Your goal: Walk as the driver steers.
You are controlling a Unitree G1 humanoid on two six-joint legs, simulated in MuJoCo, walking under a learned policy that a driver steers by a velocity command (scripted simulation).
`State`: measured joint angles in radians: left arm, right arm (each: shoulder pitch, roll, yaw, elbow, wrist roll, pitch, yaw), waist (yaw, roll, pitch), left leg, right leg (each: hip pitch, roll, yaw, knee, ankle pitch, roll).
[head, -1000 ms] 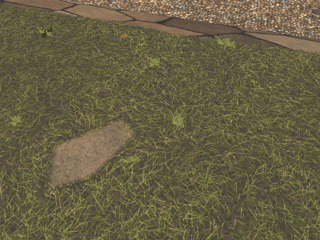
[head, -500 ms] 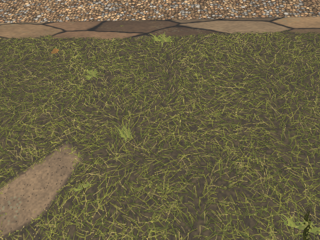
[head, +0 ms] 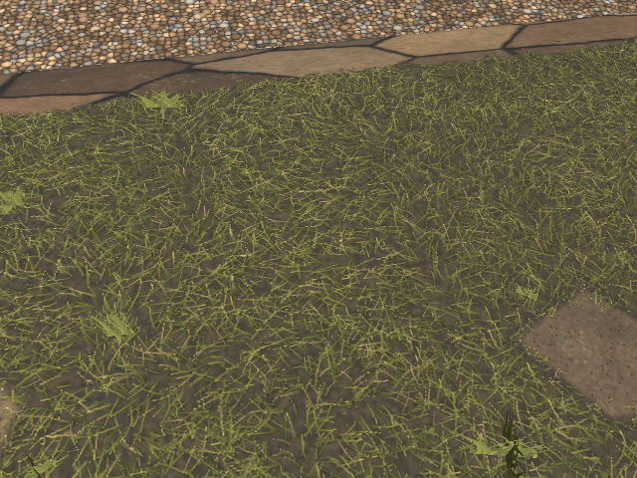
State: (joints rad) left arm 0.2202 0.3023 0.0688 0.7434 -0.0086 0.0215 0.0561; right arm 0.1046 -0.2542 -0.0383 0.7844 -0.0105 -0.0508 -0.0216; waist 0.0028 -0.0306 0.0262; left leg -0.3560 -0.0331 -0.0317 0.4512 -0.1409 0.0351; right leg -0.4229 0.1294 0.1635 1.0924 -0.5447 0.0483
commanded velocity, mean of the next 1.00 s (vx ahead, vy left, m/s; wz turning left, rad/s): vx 0.06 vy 0.00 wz -0.06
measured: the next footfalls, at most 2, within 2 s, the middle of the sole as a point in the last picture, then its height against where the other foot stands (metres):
right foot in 0.22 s outside the picture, level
right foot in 1.54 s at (366, 443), level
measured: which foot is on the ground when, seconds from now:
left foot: down 0.00-1.00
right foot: up 0.00-0.20, down 0.22-1.00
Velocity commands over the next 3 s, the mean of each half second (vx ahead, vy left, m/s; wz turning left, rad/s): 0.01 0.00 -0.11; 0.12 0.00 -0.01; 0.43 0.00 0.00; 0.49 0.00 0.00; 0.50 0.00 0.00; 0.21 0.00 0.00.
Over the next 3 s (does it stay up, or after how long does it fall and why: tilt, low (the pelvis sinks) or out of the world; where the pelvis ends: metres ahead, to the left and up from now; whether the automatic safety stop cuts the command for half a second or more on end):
stays up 1.04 0.02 0.00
